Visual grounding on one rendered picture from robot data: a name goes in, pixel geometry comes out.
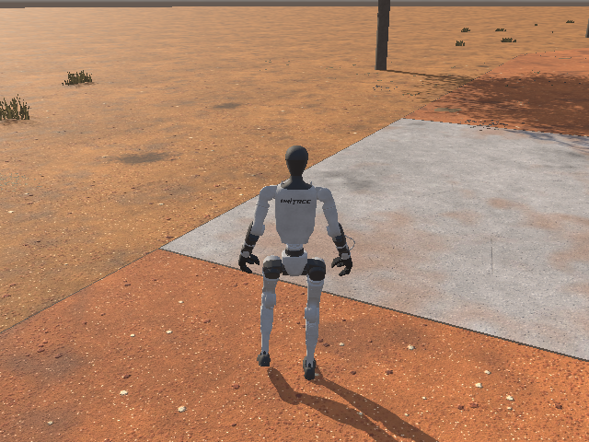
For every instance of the robot left foot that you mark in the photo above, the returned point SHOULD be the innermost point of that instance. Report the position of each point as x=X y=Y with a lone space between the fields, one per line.
x=264 y=360

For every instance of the robot left forearm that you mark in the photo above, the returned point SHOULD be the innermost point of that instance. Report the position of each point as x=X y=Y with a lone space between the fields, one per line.
x=249 y=243

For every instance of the robot torso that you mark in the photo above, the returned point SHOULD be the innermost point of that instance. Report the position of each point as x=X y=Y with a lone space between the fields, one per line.
x=295 y=212

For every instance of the robot right upper arm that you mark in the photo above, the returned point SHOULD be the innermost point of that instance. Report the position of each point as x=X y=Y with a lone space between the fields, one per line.
x=330 y=211

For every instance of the robot left upper arm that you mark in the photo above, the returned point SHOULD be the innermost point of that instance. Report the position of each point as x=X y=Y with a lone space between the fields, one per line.
x=261 y=209

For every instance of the robot right forearm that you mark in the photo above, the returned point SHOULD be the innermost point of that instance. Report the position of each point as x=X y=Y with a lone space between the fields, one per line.
x=341 y=245

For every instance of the left robot hand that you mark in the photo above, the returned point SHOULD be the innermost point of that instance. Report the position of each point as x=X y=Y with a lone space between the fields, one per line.
x=242 y=262

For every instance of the right robot hand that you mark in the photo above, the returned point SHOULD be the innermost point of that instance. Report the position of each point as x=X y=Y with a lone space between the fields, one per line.
x=340 y=262

